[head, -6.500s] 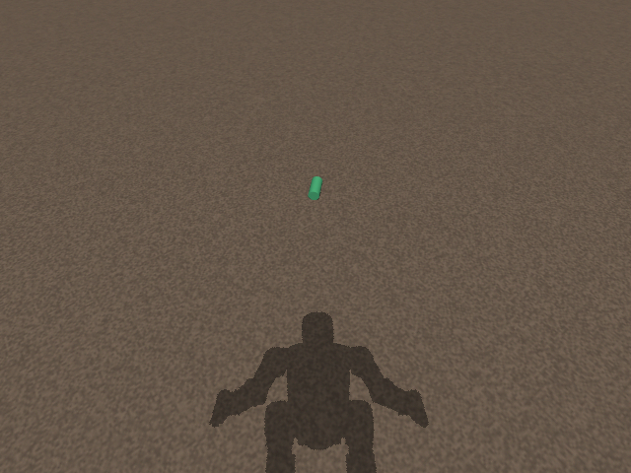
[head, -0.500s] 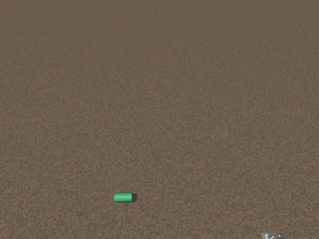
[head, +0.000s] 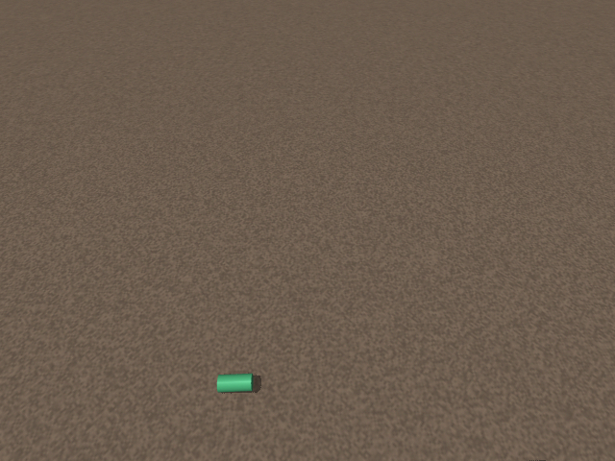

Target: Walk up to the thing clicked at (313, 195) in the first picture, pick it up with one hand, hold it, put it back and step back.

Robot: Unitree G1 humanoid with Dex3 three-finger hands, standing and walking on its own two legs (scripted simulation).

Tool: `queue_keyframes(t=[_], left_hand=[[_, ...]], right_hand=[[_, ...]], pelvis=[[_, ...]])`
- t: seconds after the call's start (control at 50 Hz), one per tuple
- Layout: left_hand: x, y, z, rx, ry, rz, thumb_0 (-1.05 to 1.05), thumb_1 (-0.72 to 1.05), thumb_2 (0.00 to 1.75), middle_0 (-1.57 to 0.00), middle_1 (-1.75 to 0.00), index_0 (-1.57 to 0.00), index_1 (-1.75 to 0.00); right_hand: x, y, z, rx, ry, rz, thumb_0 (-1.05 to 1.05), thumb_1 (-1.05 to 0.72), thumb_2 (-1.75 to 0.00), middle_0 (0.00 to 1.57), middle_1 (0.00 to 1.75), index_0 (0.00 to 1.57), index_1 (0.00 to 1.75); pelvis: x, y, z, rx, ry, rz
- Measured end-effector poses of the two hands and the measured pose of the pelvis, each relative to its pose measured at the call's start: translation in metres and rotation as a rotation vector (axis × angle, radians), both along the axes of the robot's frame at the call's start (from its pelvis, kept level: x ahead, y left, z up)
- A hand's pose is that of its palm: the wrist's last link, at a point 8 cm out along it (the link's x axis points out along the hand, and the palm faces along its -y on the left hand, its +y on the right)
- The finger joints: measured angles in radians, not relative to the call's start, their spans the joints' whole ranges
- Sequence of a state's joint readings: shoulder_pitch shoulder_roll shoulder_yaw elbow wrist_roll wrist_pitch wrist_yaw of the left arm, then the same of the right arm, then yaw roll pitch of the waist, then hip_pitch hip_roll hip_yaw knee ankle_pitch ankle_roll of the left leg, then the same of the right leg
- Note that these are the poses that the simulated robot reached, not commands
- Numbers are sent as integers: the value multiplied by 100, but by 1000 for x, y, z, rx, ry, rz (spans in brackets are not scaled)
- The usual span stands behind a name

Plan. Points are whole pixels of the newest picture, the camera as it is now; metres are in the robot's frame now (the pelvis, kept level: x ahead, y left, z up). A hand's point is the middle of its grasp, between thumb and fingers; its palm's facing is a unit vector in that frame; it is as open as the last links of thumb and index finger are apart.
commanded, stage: stand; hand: left
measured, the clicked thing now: (235, 382) +0.44 +0.24 -0.76
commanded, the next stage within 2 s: none
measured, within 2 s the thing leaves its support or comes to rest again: neither
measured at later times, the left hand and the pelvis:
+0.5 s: hand out of the picture +0.09 +0.24 -0.16, palm faces -0.04 -0.94 -0.34, open 7.3 cm; pelvis +0.01 -0.01 +0.00, yaw +0 degrees
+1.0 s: hand out of the picture +0.08 +0.24 -0.16, palm faces -0.04 -0.94 -0.34, open 7.3 cm; pelvis +0.00 -0.01 +0.00, yaw +0 degrees
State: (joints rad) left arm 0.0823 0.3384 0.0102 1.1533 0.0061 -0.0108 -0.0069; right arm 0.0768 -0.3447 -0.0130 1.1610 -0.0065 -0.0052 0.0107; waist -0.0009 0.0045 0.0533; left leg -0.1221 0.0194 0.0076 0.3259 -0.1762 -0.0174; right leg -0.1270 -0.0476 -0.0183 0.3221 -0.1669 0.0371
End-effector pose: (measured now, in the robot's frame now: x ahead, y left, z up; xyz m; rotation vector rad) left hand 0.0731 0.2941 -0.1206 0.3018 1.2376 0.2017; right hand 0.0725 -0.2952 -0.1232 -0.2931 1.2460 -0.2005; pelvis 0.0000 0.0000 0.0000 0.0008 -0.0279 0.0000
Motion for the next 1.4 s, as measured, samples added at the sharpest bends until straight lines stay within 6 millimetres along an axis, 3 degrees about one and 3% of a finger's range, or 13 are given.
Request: queue_keyframes(t=[0.24, 1.0, 1.4], left_hand=[[22, -4, 3, 1, -46, -29, 0, 90, 90, -20, -30, -21, -30], [1, -6, 2, 11, 1, -27, 0, 90, 90, -20, -30, -21, -30], [2, -5, 2, 14, 11, -28, 0, 90, 90, -20, -30, -21, -30]], right_hand=[[11, -4, 4, -7, -34, 2, 0, -91, -90, 20, 30, 21, 30], [-4, -11, 2, -2, 4, -2, 0, -91, -90, 20, 30, 21, 30], [-3, -10, 1, -5, 13, 5, 0, -91, -90, 20, 30, 21, 30]], pelvis=[[4, -3, 0, 2, -4, -5], [3, -9, 1, 1, -10, -6], [7, -9, 1, 2, -4, -7]])
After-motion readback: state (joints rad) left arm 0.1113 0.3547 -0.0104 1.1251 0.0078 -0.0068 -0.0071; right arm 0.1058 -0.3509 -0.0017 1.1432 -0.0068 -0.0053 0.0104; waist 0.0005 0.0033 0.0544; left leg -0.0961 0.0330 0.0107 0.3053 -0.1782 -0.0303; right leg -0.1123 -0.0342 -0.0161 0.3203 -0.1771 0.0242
